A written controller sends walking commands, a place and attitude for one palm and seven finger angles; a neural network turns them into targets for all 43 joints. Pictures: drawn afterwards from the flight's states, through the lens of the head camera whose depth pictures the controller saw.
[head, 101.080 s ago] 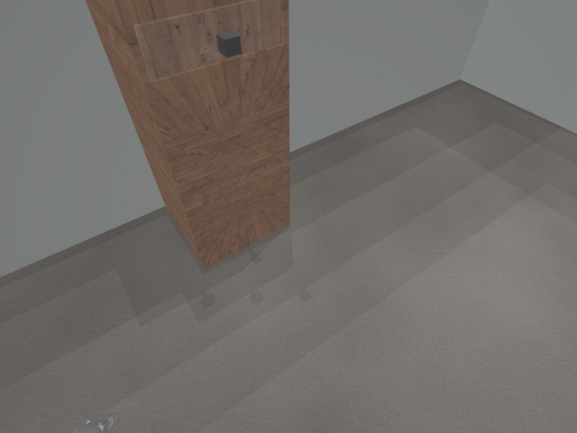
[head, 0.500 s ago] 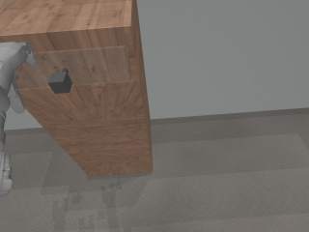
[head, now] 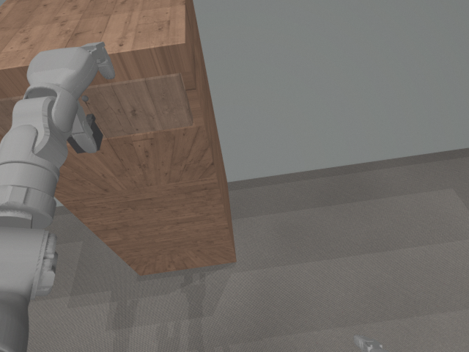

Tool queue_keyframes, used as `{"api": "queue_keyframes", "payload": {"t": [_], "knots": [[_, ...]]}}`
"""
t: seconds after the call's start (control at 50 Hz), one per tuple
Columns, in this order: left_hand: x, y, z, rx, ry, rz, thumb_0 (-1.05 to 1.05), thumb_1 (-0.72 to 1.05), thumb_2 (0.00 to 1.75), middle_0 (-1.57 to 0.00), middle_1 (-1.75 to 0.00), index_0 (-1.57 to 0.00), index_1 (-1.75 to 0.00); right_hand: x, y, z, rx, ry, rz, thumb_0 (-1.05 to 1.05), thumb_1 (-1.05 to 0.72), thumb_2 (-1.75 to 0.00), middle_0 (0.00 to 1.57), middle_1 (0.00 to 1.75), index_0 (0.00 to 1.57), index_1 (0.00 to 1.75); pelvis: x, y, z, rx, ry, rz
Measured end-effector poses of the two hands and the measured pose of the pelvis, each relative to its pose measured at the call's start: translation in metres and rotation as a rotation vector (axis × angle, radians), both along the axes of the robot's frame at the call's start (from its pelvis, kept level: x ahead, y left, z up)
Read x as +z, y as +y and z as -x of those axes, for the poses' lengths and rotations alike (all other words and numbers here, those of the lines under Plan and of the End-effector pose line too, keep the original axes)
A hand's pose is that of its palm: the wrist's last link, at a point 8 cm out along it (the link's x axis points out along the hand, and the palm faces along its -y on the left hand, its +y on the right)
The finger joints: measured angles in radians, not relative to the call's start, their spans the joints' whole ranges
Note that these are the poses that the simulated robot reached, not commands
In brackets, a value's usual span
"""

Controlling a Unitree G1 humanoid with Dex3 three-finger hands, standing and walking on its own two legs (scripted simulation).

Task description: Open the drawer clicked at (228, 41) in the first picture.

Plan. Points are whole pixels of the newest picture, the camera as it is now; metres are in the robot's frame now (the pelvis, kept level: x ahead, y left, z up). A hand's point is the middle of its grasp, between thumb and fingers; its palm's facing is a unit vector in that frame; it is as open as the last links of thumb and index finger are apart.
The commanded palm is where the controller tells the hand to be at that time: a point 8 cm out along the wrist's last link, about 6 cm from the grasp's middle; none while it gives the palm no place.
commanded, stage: move the hooked fingers above the handle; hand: left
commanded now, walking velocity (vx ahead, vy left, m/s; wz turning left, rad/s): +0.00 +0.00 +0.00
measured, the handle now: (87, 129) +0.50 +0.29 +0.12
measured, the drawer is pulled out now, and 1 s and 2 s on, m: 0.00 0.00 0.00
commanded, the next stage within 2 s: none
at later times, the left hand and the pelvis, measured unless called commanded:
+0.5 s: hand (56, 103) +0.46 +0.29 +0.20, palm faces +0.06 -0.03 -1.00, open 13.8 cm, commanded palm +0.45 +0.31 +0.25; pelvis +0.01 +0.02 +0.00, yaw +5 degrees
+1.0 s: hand (55, 107) +0.46 +0.29 +0.20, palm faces -0.02 +0.02 -1.00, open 13.7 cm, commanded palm +0.44 +0.32 +0.23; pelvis -0.01 -0.01 -0.01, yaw +1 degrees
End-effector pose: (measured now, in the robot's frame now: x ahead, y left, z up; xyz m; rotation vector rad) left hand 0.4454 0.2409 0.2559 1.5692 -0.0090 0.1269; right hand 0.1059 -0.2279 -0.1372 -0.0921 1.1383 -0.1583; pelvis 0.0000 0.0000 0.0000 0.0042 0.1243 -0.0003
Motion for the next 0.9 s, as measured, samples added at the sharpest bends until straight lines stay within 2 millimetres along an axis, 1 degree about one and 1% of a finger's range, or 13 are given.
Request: {"api": "queue_keyframes", "payload": {"t": [0.06, 0.12, 0.18, 0.22, 0.26, 0.3, 0.4, 0.46, 0.5, 0.56, 0.64, 0.76, 0.9], "knots": [[0.003, 0.024, 0.004, 0.107, 0.025, -0.009, 0.0, -0.49, 0.3, -0.42, -1.24, -0.4, -1.27, 0.003, 0.001, 0.001, -0.014, -0.017, -0.003, 0.01, -0.91, -0.89, 0.2, 0.3, 0.2, 0.3, 0.0, -0.002, 0.001, -0.004, -0.006, -0.002], [0.001, 0.061, 0.015, 0.222, 0.074, -0.017, 0.0, -0.49, 0.3, -0.38, -1.22, -0.38, -1.25, 0.008, -0.007, 0.004, -0.018, -0.024, 0.028, 0.01, -0.91, -0.89, 0.2, 0.3, 0.2, 0.3, 0.0, -0.004, 0.001, -0.001, -0.002, -0.001], [-0.011, 0.096, 0.03, 0.299, 0.167, -0.037, 0.0, -0.49, 0.3, -0.35, -1.21, -0.36, -1.23, 0.014, -0.023, 0.008, -0.006, -0.008, 0.085, 0.01, -0.91, -0.89, 0.2, 0.3, 0.2, 0.3, -0.001, -0.006, 0.0, 0.019, 0.003, 0.004], [-0.022, 0.107, 0.037, 0.293, 0.236, -0.06, 0.0, -0.49, 0.3, -0.34, -1.21, -0.34, -1.22, 0.017, -0.035, 0.012, 0.014, 0.018, 0.135, 0.01, -0.91, -0.89, 0.2, 0.3, 0.2, 0.3, -0.001, -0.005, -0.001, 0.041, 0.006, 0.009], [-0.035, 0.102, 0.04, 0.223, 0.287, -0.07, 0.0, -0.49, 0.3, -0.33, -1.21, -0.34, -1.21, 0.021, -0.046, 0.014, 0.044, 0.052, 0.188, 0.0, -0.91, -0.89, 0.2, 0.3, 0.2, 0.3, -0.002, -0.004, -0.002, 0.065, 0.006, 0.014], [-0.044, 0.086, 0.038, 0.109, 0.297, -0.063, -0.01, -0.49, 0.3, -0.33, -1.2, -0.33, -1.21, 0.024, -0.054, 0.014, 0.069, 0.076, 0.234, 0.01, -0.91, -0.89, 0.2, 0.3, 0.2, 0.3, -0.002, -0.001, -0.003, 0.083, 0.007, 0.018], [-0.02, 0.069, 0.032, -0.053, 0.143, -0.009, 0.0, -0.49, 0.3, -0.32, -1.2, -0.33, -1.23, 0.03, -0.057, 0.003, 0.084, 0.061, 0.279, 0.01, -0.91, -0.89, 0.2, 0.3, 0.2, 0.3, -0.003, 0.008, -0.01, 0.1, 0.014, 0.024], [-0.006, 0.053, 0.015, -0.104, 0.053, 0.021, 0.0, -0.49, 0.3, -0.32, -1.2, -0.33, -1.23, 0.03, -0.046, -0.007, 0.078, 0.033, 0.245, 0.01, -0.91, -0.9, 0.19, 0.3, 0.2, 0.3, -0.004, 0.013, -0.013, 0.093, 0.026, 0.025], [0.0, 0.05, 0.007, -0.088, 0.022, 0.028, 0.0, -0.49, 0.3, -0.4, -1.26, -0.32, -1.22, 0.027, -0.036, -0.012, 0.08, 0.017, 0.209, 0.01, -0.91, -0.9, 0.19, 0.3, 0.2, 0.3, -0.004, 0.015, -0.015, 0.082, 0.038, 0.025], [0.003, 0.047, 0.005, -0.063, -0.002, 0.021, 0.0, -0.49, 0.3, -0.49, -1.32, -0.37, -1.24, 0.019, -0.017, -0.017, 0.101, 0.011, 0.143, 0.0, -0.91, -0.9, 0.19, 0.3, 0.2, 0.3, -0.004, 0.018, -0.013, 0.068, 0.045, 0.025], [0.005, 0.042, 0.003, -0.007, 0.002, 0.026, 0.0, -0.49, 0.3, -0.5, -1.31, -0.39, -1.29, 0.012, 0.006, -0.019, 0.1, -0.005, 0.061, 0.0, -0.91, -0.89, 0.2, 0.3, 0.2, 0.3, -0.004, 0.018, -0.007, 0.05, 0.041, 0.02], [0.009, 0.036, 0.003, 0.056, 0.036, -0.018, 0.0, -0.49, 0.3, -0.42, -1.25, -0.39, -1.31, 0.008, 0.018, -0.007, 0.068, -0.024, 0.007, 0.0, -0.91, -0.89, 0.2, 0.3, 0.2, 0.3, -0.004, 0.012, 0.004, 0.035, 0.031, 0.012], [0.01, 0.035, 0.004, 0.069, 0.071, -0.006, 0.0, -0.49, 0.3, -0.36, -1.23, -0.35, -1.28, 0.012, -0.015, 0.029, -0.009, 0.003, 0.08, 0.0, -0.91, -0.89, 0.2, 0.3, 0.2, 0.3, -0.005, 0.0, 0.012, 0.02, 0.025, 0.006]]}}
